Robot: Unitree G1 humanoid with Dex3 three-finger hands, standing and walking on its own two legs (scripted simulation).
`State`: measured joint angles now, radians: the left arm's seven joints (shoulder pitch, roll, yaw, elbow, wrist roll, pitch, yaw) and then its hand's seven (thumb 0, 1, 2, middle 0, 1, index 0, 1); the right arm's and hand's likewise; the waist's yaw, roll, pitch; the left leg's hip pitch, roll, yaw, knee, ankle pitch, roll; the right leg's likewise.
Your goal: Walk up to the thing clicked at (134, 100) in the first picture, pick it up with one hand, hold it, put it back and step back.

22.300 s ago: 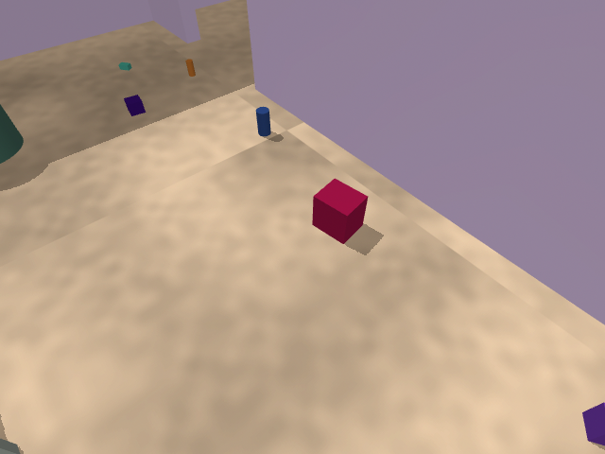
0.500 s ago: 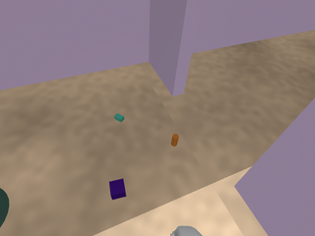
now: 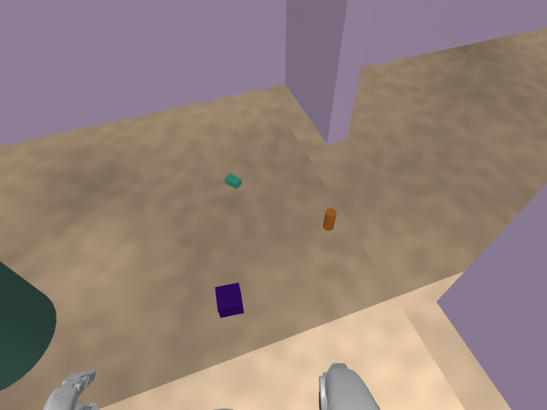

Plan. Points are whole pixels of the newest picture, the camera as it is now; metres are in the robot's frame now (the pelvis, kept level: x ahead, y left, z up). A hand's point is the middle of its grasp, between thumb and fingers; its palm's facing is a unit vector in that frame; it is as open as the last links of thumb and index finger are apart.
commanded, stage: walk up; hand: left
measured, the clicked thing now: (229, 300) +0.56 +0.17 -0.70
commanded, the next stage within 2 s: stand in 0.80 s
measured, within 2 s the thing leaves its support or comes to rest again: neither
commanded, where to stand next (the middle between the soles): +0.15 -0.03 m, yaw -6 degrees
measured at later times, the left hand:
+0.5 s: hand (136, 407) +0.15 +0.21 -0.10, palm faces -0.10 -0.90 -0.43, open 7.3 cm
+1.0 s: hand out of the picture +0.15 +0.25 -0.13, palm faces -0.07 -0.93 -0.37, open 7.4 cm
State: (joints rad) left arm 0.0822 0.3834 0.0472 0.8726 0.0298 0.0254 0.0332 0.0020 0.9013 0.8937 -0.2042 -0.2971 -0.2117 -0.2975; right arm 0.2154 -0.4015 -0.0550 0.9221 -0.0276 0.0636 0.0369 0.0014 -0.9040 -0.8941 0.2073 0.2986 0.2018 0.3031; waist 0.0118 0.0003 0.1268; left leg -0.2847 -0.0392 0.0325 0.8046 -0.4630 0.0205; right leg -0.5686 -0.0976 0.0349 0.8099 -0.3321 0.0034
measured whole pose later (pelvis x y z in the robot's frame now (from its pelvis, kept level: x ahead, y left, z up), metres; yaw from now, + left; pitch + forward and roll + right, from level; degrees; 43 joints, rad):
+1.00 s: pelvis +0.04 -0.01 +0.02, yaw -3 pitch -3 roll +0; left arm 0.14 0.40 0.02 0.95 0.00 0.00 0.01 0.00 0.91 0.89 -0.20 -0.30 -0.21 -0.30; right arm 0.16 -0.33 -0.02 0.94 -0.02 -0.01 0.01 0.01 -0.90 -0.89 0.21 0.30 0.20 0.30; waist 0.00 -0.03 0.14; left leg -0.31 0.00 0.00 0.63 -0.28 0.01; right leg -0.31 -0.02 0.04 0.76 -0.51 0.00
